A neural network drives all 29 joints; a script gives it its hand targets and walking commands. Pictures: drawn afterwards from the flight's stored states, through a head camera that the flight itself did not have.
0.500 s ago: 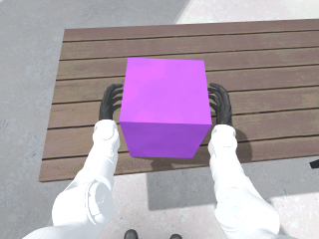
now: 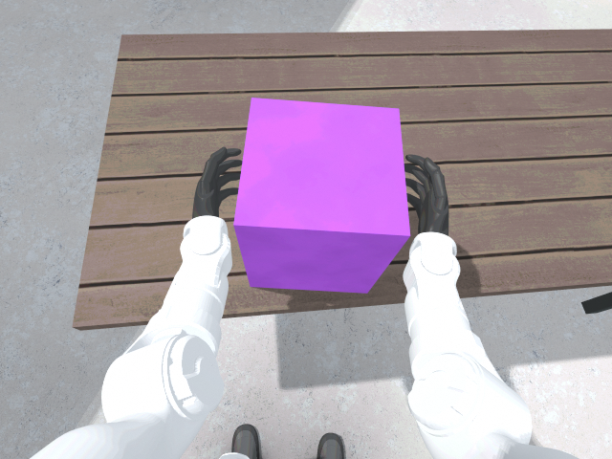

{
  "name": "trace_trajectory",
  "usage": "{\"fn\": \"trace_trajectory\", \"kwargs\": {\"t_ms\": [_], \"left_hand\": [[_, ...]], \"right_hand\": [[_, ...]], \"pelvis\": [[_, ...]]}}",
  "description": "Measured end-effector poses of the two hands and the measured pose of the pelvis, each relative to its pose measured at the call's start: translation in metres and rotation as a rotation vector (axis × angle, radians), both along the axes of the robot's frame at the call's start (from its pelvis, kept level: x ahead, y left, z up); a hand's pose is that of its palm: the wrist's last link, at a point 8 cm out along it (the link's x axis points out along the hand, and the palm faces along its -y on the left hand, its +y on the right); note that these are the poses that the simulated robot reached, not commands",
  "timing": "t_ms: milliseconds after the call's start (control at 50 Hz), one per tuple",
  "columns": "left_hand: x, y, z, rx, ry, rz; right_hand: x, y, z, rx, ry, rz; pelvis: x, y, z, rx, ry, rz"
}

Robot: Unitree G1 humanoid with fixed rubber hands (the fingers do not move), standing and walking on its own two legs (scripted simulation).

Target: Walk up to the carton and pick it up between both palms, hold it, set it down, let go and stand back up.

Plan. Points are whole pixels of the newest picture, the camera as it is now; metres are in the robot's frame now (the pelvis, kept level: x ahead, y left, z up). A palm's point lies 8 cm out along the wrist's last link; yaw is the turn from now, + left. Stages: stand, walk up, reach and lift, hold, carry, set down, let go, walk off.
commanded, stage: set down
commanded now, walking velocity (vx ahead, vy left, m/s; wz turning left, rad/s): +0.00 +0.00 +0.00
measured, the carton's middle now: (316, 207) +0.48 -0.02 -0.08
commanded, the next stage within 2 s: none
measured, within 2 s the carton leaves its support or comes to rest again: neither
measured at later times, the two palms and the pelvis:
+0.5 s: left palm (210, 208) +0.43 +0.13 -0.01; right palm (431, 220) +0.41 -0.16 +0.01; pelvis +0.00 -0.01 -0.01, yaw +1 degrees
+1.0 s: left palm (209, 207) +0.43 +0.14 -0.01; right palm (430, 221) +0.41 -0.16 +0.01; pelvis -0.01 +0.00 -0.01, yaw +0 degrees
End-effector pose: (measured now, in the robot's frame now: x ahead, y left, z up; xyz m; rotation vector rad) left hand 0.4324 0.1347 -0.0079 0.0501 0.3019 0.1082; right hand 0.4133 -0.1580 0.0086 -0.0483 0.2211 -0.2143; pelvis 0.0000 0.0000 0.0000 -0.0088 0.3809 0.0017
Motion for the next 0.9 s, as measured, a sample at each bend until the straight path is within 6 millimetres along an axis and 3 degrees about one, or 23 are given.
{"fn": "trace_trajectory", "kwargs": {"t_ms": [900], "left_hand": [[0.0016, 0.0009, -0.0004, 0.018, -0.014, -0.004]], "right_hand": [[-0.0002, -0.0006, -0.0015, 0.011, -0.006, 0.004]], "pelvis": [[-0.0037, -0.0056, -0.0086, 0.003, 0.018, 0.009]]}}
